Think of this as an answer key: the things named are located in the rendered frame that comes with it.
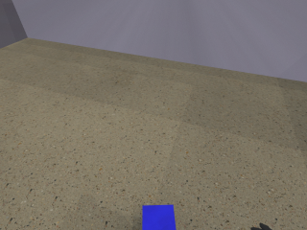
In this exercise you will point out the carton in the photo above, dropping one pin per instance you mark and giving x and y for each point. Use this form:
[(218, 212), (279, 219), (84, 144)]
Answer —
[(158, 217)]

